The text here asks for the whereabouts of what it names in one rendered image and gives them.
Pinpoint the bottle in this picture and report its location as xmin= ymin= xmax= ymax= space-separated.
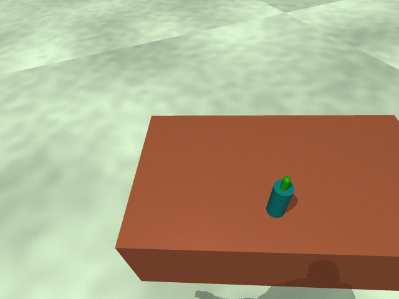
xmin=266 ymin=176 xmax=294 ymax=218

